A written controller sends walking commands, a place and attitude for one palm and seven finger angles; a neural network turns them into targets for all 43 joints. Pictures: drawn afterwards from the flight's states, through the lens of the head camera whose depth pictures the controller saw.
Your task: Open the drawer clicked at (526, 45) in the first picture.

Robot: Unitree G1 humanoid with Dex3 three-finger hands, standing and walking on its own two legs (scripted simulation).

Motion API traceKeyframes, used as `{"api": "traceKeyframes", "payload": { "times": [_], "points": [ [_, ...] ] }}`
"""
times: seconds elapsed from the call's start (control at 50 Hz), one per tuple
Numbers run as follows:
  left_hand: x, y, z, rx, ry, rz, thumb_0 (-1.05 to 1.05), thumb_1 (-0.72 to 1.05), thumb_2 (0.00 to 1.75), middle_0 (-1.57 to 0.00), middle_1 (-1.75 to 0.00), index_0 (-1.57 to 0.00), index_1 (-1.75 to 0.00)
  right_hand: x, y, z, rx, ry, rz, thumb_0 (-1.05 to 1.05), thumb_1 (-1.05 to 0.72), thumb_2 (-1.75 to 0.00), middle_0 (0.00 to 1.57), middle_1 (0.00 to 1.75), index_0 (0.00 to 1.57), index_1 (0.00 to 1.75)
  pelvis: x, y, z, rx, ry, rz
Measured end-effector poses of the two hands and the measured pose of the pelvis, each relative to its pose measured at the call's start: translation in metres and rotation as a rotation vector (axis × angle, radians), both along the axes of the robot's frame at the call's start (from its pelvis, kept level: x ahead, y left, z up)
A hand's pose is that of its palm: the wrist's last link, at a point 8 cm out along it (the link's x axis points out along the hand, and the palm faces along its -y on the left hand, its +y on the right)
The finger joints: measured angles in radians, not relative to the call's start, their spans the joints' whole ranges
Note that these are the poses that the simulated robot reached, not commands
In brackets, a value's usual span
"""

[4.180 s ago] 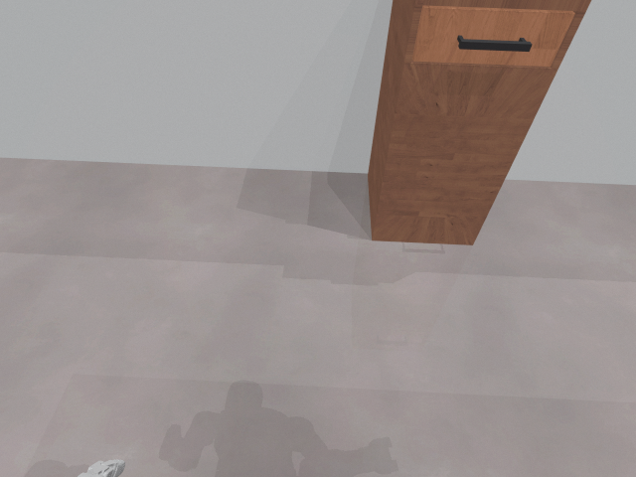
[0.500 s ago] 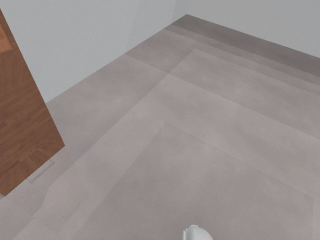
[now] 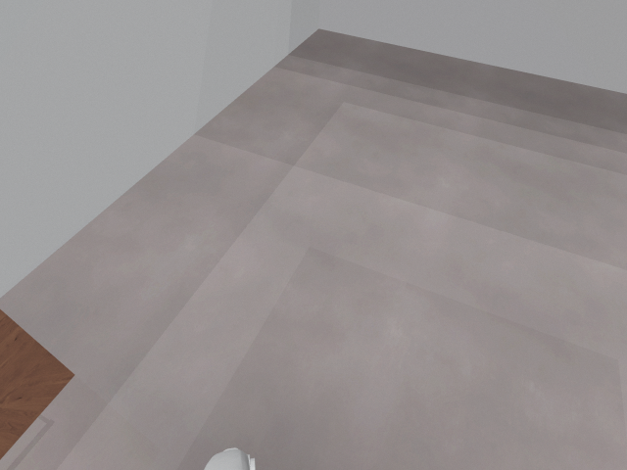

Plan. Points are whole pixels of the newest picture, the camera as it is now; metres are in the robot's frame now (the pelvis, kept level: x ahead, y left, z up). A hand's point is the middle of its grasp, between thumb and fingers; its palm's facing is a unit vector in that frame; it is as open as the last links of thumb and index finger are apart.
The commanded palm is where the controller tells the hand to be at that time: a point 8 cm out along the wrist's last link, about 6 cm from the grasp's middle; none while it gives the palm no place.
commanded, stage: walk to a spot facing it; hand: left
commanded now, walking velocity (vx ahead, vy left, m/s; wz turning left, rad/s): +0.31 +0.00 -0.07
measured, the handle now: out of the picture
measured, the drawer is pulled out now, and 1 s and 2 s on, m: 0.00 0.00 0.00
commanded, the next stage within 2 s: turn to face it in 0.08 s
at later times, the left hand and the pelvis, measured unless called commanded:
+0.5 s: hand (166, 407) +0.24 +0.24 -0.16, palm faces +0.10 -0.98 -0.19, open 7.4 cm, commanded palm none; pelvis +0.17 +0.05 +0.01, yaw +3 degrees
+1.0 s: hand (178, 455) +0.18 +0.20 -0.15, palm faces +0.41 -0.87 -0.29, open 7.4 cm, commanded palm none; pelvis +0.20 -0.01 +0.01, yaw +23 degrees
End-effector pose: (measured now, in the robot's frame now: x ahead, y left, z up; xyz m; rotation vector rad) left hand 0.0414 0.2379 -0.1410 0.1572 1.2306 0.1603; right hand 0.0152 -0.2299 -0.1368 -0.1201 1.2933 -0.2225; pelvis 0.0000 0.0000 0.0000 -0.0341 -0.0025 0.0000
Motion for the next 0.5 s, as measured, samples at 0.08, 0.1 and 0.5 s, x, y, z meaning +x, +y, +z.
{"api": "traceKeyframes", "payload": {
  "times": [0.08, 0.1, 0.5],
  "points": [
    [0.003, 0.009, -0.005, -0.025, 0.072, 0.026, -0.01, 0.93, 0.89, -0.20, -0.30, -0.20, -0.30, 0.084, -0.006, 0.013, -0.039, -0.112, 0.064, 0.02, -0.96, -0.90, 0.20, 0.30, 0.19, 0.30, 0.036, 0.013, 0.000, -0.007, -0.005, -0.004],
    [0.003, 0.012, -0.008, -0.034, 0.091, 0.035, 0.00, 0.93, 0.89, -0.20, -0.30, -0.20, -0.30, 0.103, -0.004, 0.015, -0.046, -0.131, 0.082, 0.02, -0.95, -0.90, 0.20, 0.30, 0.19, 0.30, 0.046, 0.017, -0.001, -0.009, -0.007, -0.004],
    [0.190, 0.049, 0.007, -0.017, -0.033, 0.059, 0.01, 0.91, 0.89, -0.20, -0.30, -0.19, -0.30, 0.170, 0.051, 0.005, 0.003, 0.071, 0.075, -0.01, -0.95, -0.90, 0.20, 0.30, 0.20, 0.30, 0.168, 0.052, 0.006, 0.026, 0.008, 0.061]
  ]
}}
